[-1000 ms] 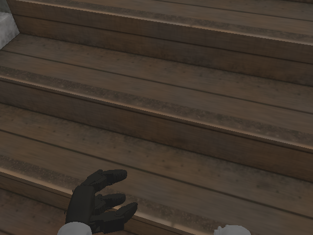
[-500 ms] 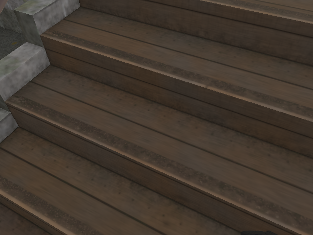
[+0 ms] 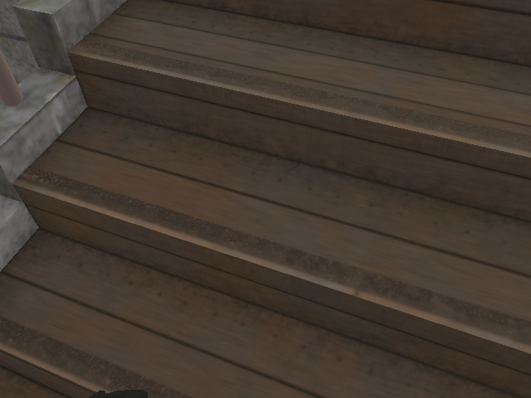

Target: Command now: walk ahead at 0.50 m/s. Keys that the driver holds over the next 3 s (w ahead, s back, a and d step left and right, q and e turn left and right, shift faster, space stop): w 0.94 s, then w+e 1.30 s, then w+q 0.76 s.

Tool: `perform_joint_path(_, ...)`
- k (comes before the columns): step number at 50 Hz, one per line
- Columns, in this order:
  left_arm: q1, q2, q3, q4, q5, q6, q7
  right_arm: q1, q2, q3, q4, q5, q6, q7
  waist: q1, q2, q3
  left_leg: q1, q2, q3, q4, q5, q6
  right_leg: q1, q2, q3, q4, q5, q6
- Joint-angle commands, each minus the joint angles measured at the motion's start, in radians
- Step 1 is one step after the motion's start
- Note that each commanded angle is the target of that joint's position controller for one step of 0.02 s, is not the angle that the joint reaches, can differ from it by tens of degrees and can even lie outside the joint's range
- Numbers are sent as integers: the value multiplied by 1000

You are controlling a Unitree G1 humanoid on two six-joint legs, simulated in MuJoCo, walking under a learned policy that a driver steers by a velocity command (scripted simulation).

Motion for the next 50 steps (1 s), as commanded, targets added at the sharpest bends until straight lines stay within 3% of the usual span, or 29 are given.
perform_joint_path(1, 101, -107, -59, -51, 6, 28, 16, 6, 75, 41, 6, 2, -56, 15, 96, -28, 36, 4, 264, -438, -548, 45, 39, -178, -66, 40, 23, -12, 4)
perform_joint_path(2, 56, -83, -57, -55, 1, 37, 18, 4, 68, 47, 3, 5, -68, 20, 87, -56, 51, -32, 232, -367, -576, 139, 14, -159, -63, -6, -54, 39, 9)
perform_joint_path(6, -117, -148, -78, -93, -8, 56, 35, 198, -10, 32, 70, 13, -91, 37, 0, 19, 35, 304, 258, -398, -593, 110, 15, -579, -40, -72, 351, -120, -22)
perform_joint_path(8, -268, -174, -103, -156, 5, 61, 24, 275, 20, 41, 111, 18, -80, 29, -21, -17, 80, 302, 212, -350, -619, 18, -49, -603, -65, -135, 178, -122, -21)
perform_joint_path(11, -356, -184, -110, -192, 2, 74, 8, 368, 38, 39, 131, 20, -64, -27, -62, 87, 34, 431, 231, -382, -695, 220, -11, -573, -113, -210, 35, -124, -4)
perform_joint_path(14, -364, -154, -109, -165, -38, 85, -7, 362, 6, 31, 97, 44, -51, -65, -91, 99, -1, 529, 246, -269, -826, 746, 40, -267, -103, -304, -410, -316, -21)
perform_joint_path(16, -196, -152, -100, -95, -66, 86, 3, 298, -45, 21, 52, 41, -55, -63, 6, 172, -111, 506, 251, -162, -665, 1612, 58, 145, 19, -380, -649, -424, -50)
perform_joint_path(18, 53, -38, -53, -17, -52, 84, 18, 267, -119, 0, 21, 63, -76, -39, 119, 265, -249, 616, 321, -188, -357, 1913, 68, 393, 85, -326, -873, -401, -77)
perform_joint_path(19, 190, 56, -15, 16, -22, 81, 22, 195, -151, -14, -21, 75, -92, -22, 197, 293, -328, 483, 278, -190, -87, 1746, 40, 586, 13, -101, -962, -458, -111)
perform_joint_path(20, 309, 159, 22, 71, 1, 82, 32, 175, -84, -15, -100, 87, -102, 19, 198, -22, -332, 76, 86, -189, 351, 1138, -21, 768, -230, 476, -1278, -632, -248)
perform_joint_path(21, 248, 172, 46, 99, -17, 100, 33, 109, -56, -30, -126, 32, -104, 43, 159, -152, -302, -92, -46, -302, 771, 290, -38, 713, -301, 878, -1684, -696, -259)
perform_joint_path(22, 134, 133, 43, 111, -19, 91, 26, 103, 43, -14, -188, 4, -86, 49, 53, -51, -198, -221, 6, -399, 1002, 319, -33, 601, -330, 788, -1686, -823, -204)
perform_joint_path(24, 132, -10, 9, 213, -6, 50, 25, 19, 105, 18, -266, -16, -61, 28, -29, 105, 16, -360, 44, -355, 1086, 327, -4, 377, -304, 472, -1584, -626, -132)
perform_joint_path(26, 168, -108, -22, 306, 13, 15, 10, 34, 182, 57, -275, 6, -19, 12, -92, 64, 65, -487, 31, -391, 1200, 254, 11, 344, -241, 254, -1586, -417, -69)
perform_joint_path(28, 204, -81, -19, 345, 6, -11, -6, 15, 196, 74, -286, 10, 6, -7, -114, 62, 111, -573, 42, -428, 1136, 235, 16, 350, -203, 88, -1593, -250, -9)
perform_joint_path(31, 216, -9, -19, 325, -20, -31, -11, -107, 117, 68, -322, 8, 23, -12, -98, 55, 106, -542, 65, -278, 910, 305, -30, 332, -167, -26, -1691, -106, -11)
perform_joint_path(35, 427, 76, 2, 362, -13, -58, 4, -304, 131, 69, -384, -2, 22, -23, 2, -61, 48, -901, 122, -182, 1197, 108, -11, 762, -240, 67, -1732, 4, -93)
perform_joint_path(37, 501, 66, 8, 375, 2, -56, 12, -420, 140, 74, -442, -12, 27, -21, 34, -35, 62, -1064, 162, -199, 1201, -14, 8, 937, -261, 72, -1732, -14, -81)
perform_joint_path(40, 607, 22, -4, 418, -15, -20, 43, -623, 164, 111, -566, 9, 28, 0, 86, -78, 92, -1024, 195, -111, 954, -115, -2, 971, -238, 44, -1885, 49, -71)
perform_joint_path(41, 581, 39, -4, 397, -22, -5, 47, -595, 137, 112, -562, 9, 36, 19, 82, -36, 69, -831, 193, -45, 751, -95, -8, 915, -227, -11, -1982, 136, -100)
perform_joint_path(42, 582, 29, -5, 394, -40, 8, 60, -650, 188, 128, -590, 18, 37, 35, 93, -32, 61, -604, 195, -46, 581, -84, 22, 840, -258, -32, -2082, 273, -101)
perform_joint_path(43, 455, 40, -23, 329, -50, 0, 54, -528, 156, 113, -520, 38, 32, 44, 13, 33, -26, -241, 98, 51, 422, -12, 40, 733, -205, -145, -1978, 881, -77)
perform_joint_path(44, 459, 155, 7, 303, -37, -17, 41, -365, 124, 89, -465, 46, 38, 31, -34, -80, -165, -8, 28, 78, 400, -18, 41, 748, -257, -142, -1815, 1382, -83)
perform_joint_path(45, 436, 236, 29, 286, -40, -38, 26, -169, 66, 57, -412, 57, 51, 14, -121, -167, -280, 111, -4, 35, 313, -25, 51, 858, -289, -122, -1627, 1583, -71)
perform_joint_path(46, 379, 286, 52, 275, -70, -66, 1, 0, -1, 31, -369, 42, 61, -1, -219, -208, -381, 297, -11, -50, 134, 24, 70, 876, -288, -133, -1404, 1576, -50)
perform_joint_path(47, 426, 239, 48, 252, -84, -92, -23, 66, -76, 0, -323, 17, 47, -14, -214, -138, -451, 540, 111, -359, 20, -121, 130, 596, -188, -93, -1109, 1270, -8)
perform_joint_path(48, 395, 138, 38, 199, -92, -102, -53, 133, -181, -40, -302, -2, 45, -29, -238, 177, -503, 677, 415, -931, -326, -8, 271, 321, 41, -48, -566, 197, 46)
perform_joint_path(49, 492, 100, 24, 384, 40, -9, -202, 309, -99, 28, -194, -68, 100, 29, -341, 162, -414, 533, 357, -1243, -587, -296, 240, 90, 119, 378, -63, 302, -64)
perform_joint_path(50, 411, 84, 37, 311, 15, 0, -214, 223, -141, 11, -93, -44, 78, 43, -174, 76, -99, 372, 357, -1045, -544, -352, 130, -152, 102, 360, 38, 298, -63)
